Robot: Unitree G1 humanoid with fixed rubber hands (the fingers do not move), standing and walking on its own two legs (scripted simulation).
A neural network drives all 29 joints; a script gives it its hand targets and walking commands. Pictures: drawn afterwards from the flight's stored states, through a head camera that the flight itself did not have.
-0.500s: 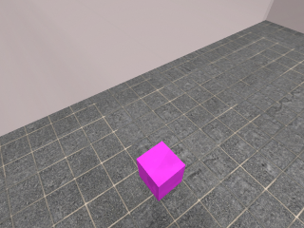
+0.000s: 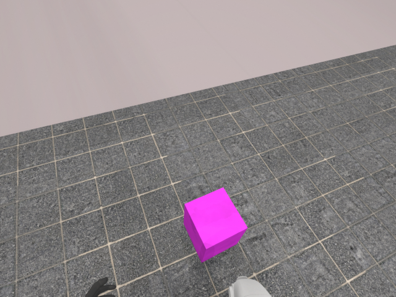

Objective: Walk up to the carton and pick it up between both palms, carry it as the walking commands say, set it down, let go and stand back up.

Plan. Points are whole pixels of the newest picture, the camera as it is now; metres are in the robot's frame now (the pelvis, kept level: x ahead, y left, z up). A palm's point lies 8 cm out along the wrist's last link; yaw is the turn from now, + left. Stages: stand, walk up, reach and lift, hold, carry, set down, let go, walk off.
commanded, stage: walk up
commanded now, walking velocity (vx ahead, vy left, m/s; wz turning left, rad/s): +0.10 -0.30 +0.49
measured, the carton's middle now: (212, 225) +0.47 -0.12 -0.66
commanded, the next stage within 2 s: stand in 1.58 s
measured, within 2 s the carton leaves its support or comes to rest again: neither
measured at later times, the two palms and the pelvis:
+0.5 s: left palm out of the picture +0.04 +0.08 -0.17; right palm (344, 236) +0.25 -0.38 -0.14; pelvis +0.09 -0.16 -0.03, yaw +13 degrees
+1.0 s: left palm out of the picture +0.04 +0.02 -0.10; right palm (389, 242) +0.24 -0.51 -0.15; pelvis +0.09 -0.26 +0.00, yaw +17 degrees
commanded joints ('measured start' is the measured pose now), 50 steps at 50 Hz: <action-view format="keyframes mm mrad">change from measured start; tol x32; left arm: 1 -64 26 2 -104 -10 -13 -5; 50 102 165 15 43 -6 -47 87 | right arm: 1 68 -237 -61 -24 1 6 -18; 50 -243 -115 -21 -84 12 89 98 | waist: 1 4 284 35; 5 105 245 2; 8 151 -426 -187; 22 34 -90 -35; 24 -7 335 -79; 50 88 -215 -1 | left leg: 1 98 210 -208 -113 220 201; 10 -405 -85 44 759 -391 104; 22 25 -59 234 176 -28 140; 24 402 406 -269 -65 338 210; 28 49 337 -135 -117 358 300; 38 -56 68 170 98 395 146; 41 -295 -146 45 653 -462 22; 50 -323 -102 118 750 -59 -30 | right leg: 1 -37 -9 11 -137 -41 0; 7 723 -186 107 -582 46 -92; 18 432 -163 -56 -490 709 -274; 22 318 -137 -75 -380 490 -240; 25 -69 23 -40 161 -403 -69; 38 353 59 -156 -441 153 23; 41 459 -534 357 -520 822 -195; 45 342 -322 154 -623 12 -97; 50 280 -249 56 -639 -14 -121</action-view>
